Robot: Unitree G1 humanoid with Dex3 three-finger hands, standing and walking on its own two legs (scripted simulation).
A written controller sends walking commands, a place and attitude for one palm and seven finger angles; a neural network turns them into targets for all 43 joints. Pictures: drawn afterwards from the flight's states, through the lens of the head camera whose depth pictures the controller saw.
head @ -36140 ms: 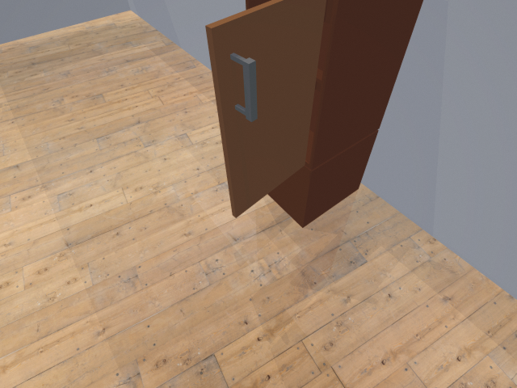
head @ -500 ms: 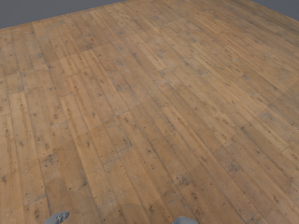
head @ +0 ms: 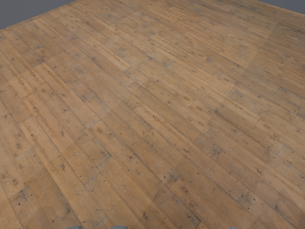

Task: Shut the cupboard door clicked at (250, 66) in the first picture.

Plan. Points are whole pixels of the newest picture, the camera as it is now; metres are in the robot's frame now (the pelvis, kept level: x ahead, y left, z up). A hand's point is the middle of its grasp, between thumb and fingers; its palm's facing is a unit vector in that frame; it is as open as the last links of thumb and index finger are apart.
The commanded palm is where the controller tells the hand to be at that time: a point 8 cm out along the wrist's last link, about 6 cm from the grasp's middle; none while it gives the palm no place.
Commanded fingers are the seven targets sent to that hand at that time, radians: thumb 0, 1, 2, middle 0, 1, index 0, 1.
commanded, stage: turn to face it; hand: left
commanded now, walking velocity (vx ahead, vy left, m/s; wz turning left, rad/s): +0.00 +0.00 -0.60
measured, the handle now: out of the picture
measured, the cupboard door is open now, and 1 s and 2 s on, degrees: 60 60 60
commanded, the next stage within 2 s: take the last steps up to it in 1.80 s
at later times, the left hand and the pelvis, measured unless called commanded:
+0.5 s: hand (109, 209) +0.19 +0.14 -0.15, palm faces -0.31 -0.91 -0.28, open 7.4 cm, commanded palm none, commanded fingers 0.00 0.90 0.90 -0.20 -0.30 -0.20 -0.30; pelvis +0.00 -0.02 -0.01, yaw -19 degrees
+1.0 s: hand (114, 205) +0.21 +0.13 -0.18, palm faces -0.52 -0.83 -0.20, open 7.4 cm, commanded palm none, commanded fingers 0.00 0.90 0.90 -0.20 -0.30 -0.20 -0.30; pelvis +0.04 -0.01 +0.00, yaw -35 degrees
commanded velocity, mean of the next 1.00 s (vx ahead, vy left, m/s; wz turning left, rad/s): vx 0.00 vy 0.00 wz -0.60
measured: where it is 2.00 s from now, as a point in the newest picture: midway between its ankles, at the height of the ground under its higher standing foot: outside the picture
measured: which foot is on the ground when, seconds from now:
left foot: up 0.00-0.00, down 0.02-0.46, up 0.48-0.90, down 0.92-1.00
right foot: down 0.00-0.02, up 0.04-0.44, down 0.46-0.92, up 0.94-1.00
